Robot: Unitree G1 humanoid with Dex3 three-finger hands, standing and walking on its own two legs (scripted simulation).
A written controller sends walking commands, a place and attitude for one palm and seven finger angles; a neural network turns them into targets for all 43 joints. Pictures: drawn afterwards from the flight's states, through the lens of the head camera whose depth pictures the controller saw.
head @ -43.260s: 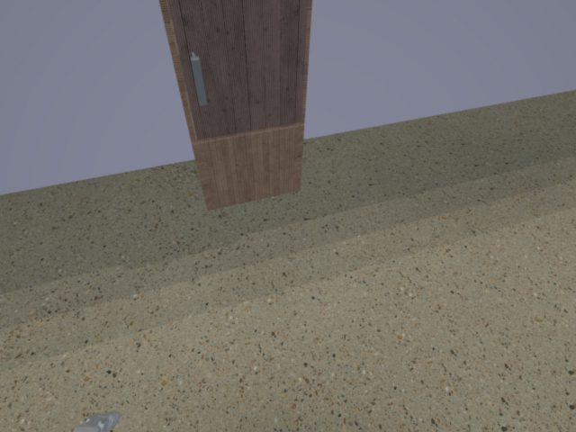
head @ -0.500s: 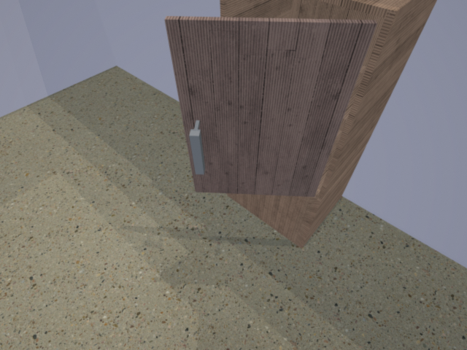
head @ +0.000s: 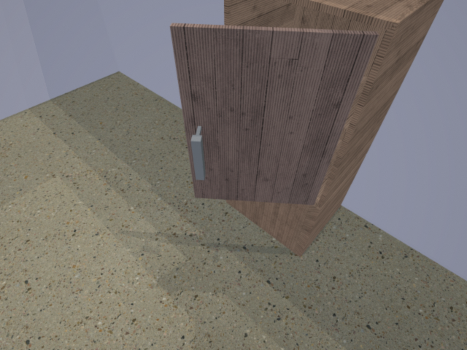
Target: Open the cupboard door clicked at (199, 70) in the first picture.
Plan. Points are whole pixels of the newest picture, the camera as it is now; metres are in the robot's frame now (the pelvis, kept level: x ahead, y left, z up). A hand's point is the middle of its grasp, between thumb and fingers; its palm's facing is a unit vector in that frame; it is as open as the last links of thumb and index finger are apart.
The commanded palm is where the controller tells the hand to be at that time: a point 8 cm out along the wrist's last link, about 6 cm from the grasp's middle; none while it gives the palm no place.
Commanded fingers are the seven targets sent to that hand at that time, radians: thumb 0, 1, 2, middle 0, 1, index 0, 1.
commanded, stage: shuffle to correct the standing spot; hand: left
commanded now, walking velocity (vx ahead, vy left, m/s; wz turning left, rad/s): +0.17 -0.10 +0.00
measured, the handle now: (199, 153) +0.64 +0.14 -0.09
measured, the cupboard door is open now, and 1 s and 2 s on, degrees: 38 38 38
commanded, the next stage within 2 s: come to a stop and stand still in 0.36 s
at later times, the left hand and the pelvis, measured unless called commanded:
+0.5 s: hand (161, 344) +0.17 +0.16 -0.18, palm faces -0.02 -0.98 -0.20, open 7.3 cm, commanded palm none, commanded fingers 0.00 0.90 0.90 -0.20 -0.30 -0.20 -0.30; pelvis +0.10 -0.03 -0.01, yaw -1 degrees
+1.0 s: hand (170, 346) +0.17 +0.14 -0.19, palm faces +0.10 -0.98 -0.18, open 7.3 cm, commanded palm none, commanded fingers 0.00 0.90 0.90 -0.20 -0.30 -0.20 -0.30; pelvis +0.11 -0.05 -0.01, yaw +2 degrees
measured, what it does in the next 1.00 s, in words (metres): walks ahead: right foot, then left foot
